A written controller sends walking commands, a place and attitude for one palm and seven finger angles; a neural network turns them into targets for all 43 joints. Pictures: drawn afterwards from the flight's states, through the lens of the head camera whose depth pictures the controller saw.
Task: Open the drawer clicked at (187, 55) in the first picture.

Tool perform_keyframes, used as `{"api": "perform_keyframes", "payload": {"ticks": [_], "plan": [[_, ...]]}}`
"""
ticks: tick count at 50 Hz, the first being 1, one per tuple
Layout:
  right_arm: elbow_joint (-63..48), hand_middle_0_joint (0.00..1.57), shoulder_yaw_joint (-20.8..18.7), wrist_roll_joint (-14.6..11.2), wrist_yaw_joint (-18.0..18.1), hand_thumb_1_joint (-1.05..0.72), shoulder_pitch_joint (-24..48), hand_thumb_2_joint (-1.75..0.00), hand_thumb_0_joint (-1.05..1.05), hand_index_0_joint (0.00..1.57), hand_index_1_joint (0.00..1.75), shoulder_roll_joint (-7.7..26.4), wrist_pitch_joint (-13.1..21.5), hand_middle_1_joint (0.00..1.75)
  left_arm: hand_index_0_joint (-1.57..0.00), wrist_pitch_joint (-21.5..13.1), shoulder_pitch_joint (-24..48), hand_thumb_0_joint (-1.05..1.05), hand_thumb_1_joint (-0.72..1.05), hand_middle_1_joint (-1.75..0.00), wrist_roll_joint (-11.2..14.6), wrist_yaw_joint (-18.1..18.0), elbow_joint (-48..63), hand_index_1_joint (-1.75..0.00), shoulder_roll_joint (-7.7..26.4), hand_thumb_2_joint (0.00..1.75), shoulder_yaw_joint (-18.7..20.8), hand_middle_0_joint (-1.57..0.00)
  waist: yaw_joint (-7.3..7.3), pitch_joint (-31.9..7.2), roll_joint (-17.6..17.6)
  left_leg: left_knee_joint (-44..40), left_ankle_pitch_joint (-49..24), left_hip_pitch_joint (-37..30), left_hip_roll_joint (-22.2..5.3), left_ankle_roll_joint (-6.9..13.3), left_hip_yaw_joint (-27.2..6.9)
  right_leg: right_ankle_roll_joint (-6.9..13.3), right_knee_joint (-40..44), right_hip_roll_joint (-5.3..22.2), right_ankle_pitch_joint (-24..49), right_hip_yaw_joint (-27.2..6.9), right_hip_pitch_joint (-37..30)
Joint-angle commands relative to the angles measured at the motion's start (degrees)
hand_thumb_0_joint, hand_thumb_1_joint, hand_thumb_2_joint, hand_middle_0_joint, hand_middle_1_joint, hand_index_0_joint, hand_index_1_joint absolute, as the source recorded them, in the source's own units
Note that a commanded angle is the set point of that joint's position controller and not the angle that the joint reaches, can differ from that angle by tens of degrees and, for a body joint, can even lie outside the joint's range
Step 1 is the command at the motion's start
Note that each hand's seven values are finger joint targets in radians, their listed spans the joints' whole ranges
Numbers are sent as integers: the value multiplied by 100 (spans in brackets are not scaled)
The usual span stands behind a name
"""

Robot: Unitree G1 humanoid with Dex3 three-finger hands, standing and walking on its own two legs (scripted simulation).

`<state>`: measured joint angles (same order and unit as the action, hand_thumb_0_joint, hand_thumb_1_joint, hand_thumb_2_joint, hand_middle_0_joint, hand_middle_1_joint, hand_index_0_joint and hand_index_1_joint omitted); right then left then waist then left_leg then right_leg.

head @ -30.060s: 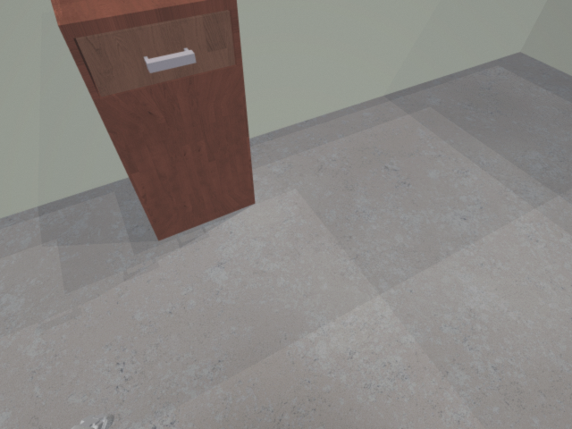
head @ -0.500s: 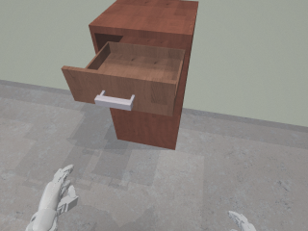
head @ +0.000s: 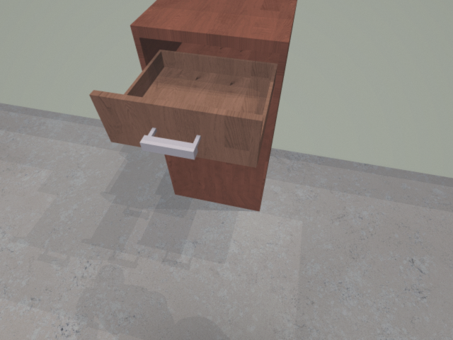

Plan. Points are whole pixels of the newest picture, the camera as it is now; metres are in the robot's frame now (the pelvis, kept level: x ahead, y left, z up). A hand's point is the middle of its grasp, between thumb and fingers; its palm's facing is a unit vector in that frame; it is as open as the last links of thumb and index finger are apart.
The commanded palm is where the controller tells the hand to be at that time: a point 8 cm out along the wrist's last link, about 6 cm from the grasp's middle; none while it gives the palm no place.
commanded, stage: let the arm hang, fingers relaxed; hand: left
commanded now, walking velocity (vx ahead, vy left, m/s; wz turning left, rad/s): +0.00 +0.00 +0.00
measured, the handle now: (172, 141) +0.54 +0.17 +0.00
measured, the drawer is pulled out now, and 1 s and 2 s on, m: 0.29 0.29 0.29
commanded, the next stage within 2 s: look to check the result in 0.44 s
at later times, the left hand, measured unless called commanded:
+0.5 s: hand out of the picture +0.00 +0.15 -0.17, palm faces +0.02 -0.98 -0.20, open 7.4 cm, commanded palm none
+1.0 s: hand out of the picture +0.00 +0.14 -0.18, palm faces +0.02 -0.98 -0.18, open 7.4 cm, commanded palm none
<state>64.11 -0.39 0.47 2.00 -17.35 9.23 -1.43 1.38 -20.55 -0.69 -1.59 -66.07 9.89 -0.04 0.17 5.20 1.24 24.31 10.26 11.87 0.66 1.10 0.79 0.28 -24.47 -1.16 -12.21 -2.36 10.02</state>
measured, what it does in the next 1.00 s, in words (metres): stands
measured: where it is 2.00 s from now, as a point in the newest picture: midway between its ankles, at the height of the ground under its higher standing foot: outside the picture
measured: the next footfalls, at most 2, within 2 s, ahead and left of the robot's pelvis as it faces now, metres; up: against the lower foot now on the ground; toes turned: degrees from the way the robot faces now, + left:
none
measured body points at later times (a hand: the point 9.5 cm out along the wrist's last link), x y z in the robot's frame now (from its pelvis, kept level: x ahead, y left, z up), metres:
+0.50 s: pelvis +0.00 -0.02 +0.00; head +0.02 -0.03 +0.45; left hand +0.00 +0.20 -0.16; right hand -0.03 -0.22 -0.17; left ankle +0.03 +0.11 -0.74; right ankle +0.01 -0.12 -0.74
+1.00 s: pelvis +0.01 -0.02 +0.00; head +0.03 -0.02 +0.45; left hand +0.00 +0.20 -0.16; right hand +0.00 -0.23 -0.17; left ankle +0.03 +0.11 -0.74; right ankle +0.01 -0.12 -0.74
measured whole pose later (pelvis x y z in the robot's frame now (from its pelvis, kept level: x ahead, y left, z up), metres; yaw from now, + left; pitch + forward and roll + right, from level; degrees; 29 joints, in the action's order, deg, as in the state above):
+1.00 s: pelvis +0.01 -0.02 +0.00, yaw -1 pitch -2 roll +0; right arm 64.6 -1.4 0.8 2.3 -15.3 6.6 -0.7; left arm -0.1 -16.2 -0.7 -1.9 -64.5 6.9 0.7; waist -0.6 4.5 0.8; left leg 24.6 11.5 11.1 -1.2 -0.5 0.9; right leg 1.8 -24.1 -3.0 -12.7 -2.6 9.3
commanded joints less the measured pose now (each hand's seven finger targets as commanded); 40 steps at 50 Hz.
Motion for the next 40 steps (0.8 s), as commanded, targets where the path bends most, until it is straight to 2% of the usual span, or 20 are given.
{"api": "perform_keyframes", "payload": {"ticks": [1,3,5,10,13,14,17,28,32,34,38,40], "plan": [[-103,20,-95,-19,11,-90,-386,-90,0,20,30,425,110,30,-20,-123,-231,0,90,-30,9,-60,130,-30,480,90,86,-20,-36,110,-116,-644,581,-56,-578,131,-595,262,566,414,-266,-406,477],[-82,20,-105,-12,5,-90,-408,-90,0,20,30,360,104,30,-20,-135,-234,0,90,-30,2,-70,124,-30,448,90,94,-20,-42,139,-89,-608,626,-59,-560,122,-552,265,601,416,-378,-424,552],[-61,20,-117,-7,3,-90,-445,-90,0,20,30,314,115,30,-20,-149,-196,0,90,-30,-1,-74,137,-30,426,90,118,-20,-47,48,-211,-563,515,-64,-553,117,-521,270,575,418,-277,-449,494],[-31,20,-128,3,5,-90,-456,-90,0,20,30,199,126,30,-20,-164,-117,0,90,-30,-4,-90,215,-30,343,90,153,-20,-49,220,-45,-527,493,42,-532,98,-482,286,558,406,-278,-464,598],[-29,20,-135,11,10,-90,-487,-90,0,20,30,143,127,30,-20,-172,-99,0,90,-30,2,-91,217,-30,305,90,158,-20,-49,251,-172,-506,482,54,-540,98,-478,282,567,393,-319,-469,620],[-20,20,-144,16,10,-90,-488,-90,0,20,30,124,130,30,-20,-170,-98,0,90,-30,-2,-87,232,-30,296,90,168,-20,-43,235,-63,-511,489,61,-528,98,-467,289,577,400,-319,-494,615],[-49,20,-156,5,20,-90,-466,-90,0,20,30,101,150,30,-20,-198,-127,0,90,-30,4,-87,263,-30,300,90,176,-20,-27,129,-164,-428,233,-81,-537,94,-430,299,568,390,-108,-510,578],[-31,20,-164,6,29,-90,-474,-90,0,20,30,113,135,30,-20,-203,-76,0,90,-30,17,-83,261,-30,338,90,179,-20,-80,20,-78,-347,157,-212,-538,61,-364,322,672,409,-97,-602,512],[-41,20,-176,-6,35,-90,-411,-90,0,20,30,130,141,30,-20,-230,-106,0,90,-30,16,-92,245,-30,331,90,178,-20,-77,-42,-242,-280,-87,-331,-546,46,-333,323,663,410,198,-608,480],[-28,20,-168,1,37,-90,-415,-90,0,20,30,127,135,30,-20,-213,-70,0,90,-30,18,-89,246,-30,323,90,184,-20,-83,23,-76,-304,-6,-260,-539,41,-323,321,681,420,143,-619,460],[-28,20,-172,-2,35,-90,-391,-90,0,20,30,133,128,30,-20,-217,-76,0,90,-30,17,-92,228,-30,332,90,179,-20,-86,32,-154,-300,6,-271,-548,40,-328,315,715,430,110,-603,458],[-31,20,-175,0,38,-90,-350,-90,0,20,30,150,136,30,-20,-215,-61,0,90,-30,16,-87,237,-30,327,90,186,-20,-88,29,-30,-302,-26,-293,-548,28,-325,320,677,423,200,-610,463]]}}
